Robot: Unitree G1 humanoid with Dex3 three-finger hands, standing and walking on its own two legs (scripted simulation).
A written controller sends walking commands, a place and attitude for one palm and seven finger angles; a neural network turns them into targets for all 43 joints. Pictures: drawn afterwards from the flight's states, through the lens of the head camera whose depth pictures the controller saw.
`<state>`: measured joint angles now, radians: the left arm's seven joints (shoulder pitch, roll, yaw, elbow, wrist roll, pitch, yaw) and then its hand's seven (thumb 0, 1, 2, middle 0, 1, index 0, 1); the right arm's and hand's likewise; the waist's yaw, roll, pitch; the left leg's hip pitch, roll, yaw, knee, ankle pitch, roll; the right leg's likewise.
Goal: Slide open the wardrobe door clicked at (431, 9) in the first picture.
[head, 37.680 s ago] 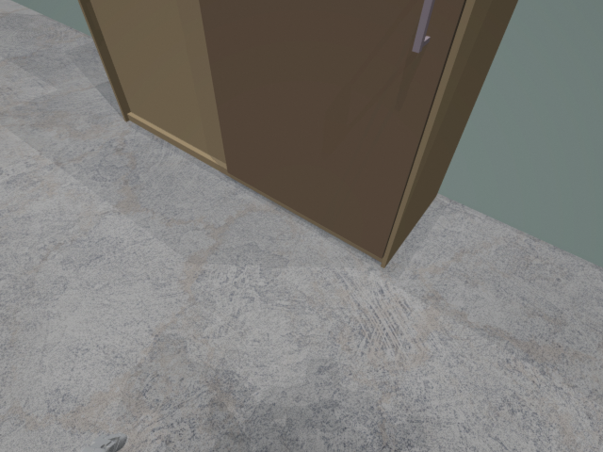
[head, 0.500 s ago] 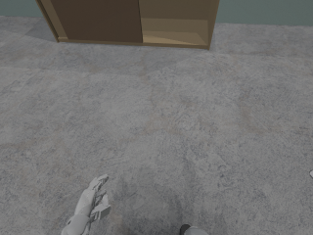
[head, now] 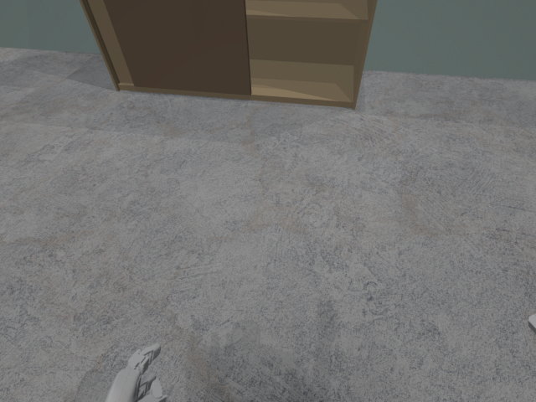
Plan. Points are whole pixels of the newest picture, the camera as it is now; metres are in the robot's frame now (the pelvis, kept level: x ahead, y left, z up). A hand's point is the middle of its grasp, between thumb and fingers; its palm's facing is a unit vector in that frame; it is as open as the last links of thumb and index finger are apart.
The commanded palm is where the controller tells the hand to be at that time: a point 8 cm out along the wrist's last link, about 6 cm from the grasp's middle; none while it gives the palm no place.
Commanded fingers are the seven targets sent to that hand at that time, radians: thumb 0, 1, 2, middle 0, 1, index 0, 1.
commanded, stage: stop stepping back and stand still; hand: right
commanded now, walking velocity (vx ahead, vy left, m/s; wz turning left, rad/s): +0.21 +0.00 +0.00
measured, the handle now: out of the picture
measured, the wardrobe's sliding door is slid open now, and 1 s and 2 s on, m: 0.70 0.70 0.70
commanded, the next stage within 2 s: let the arm hang, fingers relaxed in 0.72 s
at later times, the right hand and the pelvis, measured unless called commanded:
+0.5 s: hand out of the picture +0.19 -0.27 +0.15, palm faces +0.39 +0.83 -0.39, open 7.4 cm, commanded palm +0.14 -0.31 +0.18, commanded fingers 0.00 -0.90 -0.90 0.20 0.30 0.20 0.30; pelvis +0.00 -0.03 -0.01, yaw -1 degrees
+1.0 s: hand out of the picture +0.15 -0.28 -0.08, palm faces +0.06 +0.92 -0.38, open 7.4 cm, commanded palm none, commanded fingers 0.00 -0.90 -0.90 0.20 0.30 0.20 0.30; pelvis -0.01 -0.04 -0.01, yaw -2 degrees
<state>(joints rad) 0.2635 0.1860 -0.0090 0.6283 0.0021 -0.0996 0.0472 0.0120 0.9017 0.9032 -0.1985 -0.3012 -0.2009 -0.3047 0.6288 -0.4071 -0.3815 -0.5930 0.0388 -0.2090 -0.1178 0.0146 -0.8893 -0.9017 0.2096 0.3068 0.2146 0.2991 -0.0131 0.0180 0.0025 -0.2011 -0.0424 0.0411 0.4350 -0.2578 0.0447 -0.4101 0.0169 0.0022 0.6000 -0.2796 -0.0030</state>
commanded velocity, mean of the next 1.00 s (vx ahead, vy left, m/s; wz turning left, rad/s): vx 0.03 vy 0.01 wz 0.00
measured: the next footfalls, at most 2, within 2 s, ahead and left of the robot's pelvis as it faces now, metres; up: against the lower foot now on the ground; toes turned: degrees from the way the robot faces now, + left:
right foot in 0.10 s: +0.06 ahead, -0.11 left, +0.00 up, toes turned -3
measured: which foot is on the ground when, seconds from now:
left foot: down 0.00-1.00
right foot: up 0.00-0.08, down 0.10-1.00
